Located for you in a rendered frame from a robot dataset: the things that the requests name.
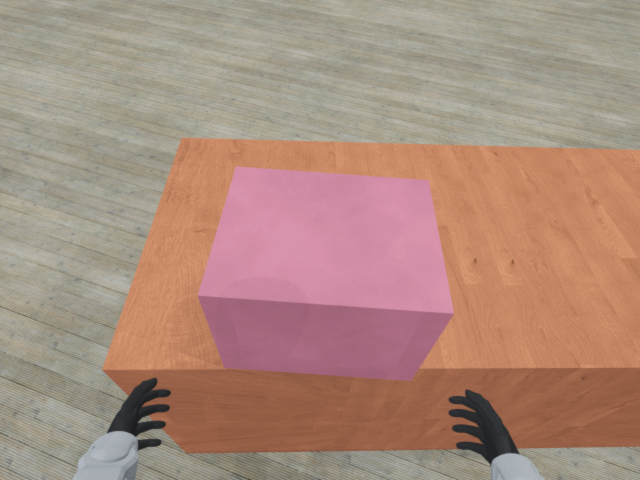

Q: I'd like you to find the carton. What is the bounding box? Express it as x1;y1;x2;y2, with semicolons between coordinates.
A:
198;166;454;381

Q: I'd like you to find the robot left hand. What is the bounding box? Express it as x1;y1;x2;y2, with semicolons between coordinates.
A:
106;378;171;450

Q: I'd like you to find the pedestal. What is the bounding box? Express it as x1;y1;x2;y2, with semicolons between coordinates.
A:
102;138;640;454

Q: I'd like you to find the robot left forearm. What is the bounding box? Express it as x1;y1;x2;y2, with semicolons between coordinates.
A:
72;431;139;480

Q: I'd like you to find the robot right forearm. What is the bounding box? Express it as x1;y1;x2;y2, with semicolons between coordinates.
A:
491;453;546;480

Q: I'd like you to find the robot right hand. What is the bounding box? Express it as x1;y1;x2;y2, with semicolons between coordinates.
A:
449;390;520;466

